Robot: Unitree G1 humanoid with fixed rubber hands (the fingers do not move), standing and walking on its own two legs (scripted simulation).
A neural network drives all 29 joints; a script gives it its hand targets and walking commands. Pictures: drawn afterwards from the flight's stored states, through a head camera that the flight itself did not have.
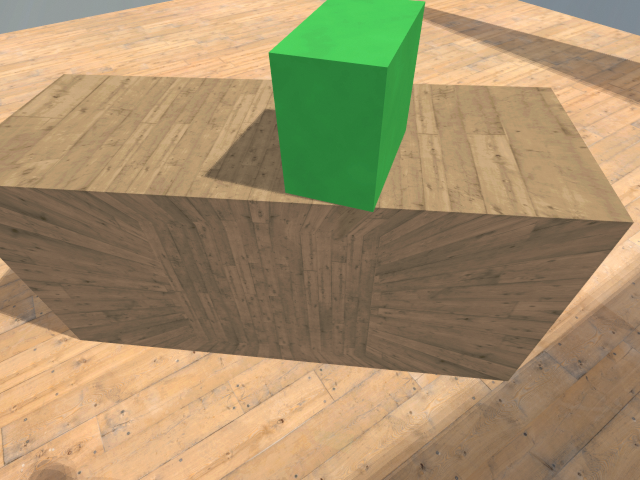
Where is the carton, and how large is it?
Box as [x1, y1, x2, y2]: [269, 0, 424, 211]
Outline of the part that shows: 424,1 326,0 269,52 285,192 365,210 373,210 405,130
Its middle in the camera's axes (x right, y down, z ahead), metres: +0.06 -0.29 +0.78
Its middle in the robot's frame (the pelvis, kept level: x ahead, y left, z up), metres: +0.80 -0.03 +0.09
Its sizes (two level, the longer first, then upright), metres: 0.315 0.189 0.282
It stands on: a pedestal, 0.72 m high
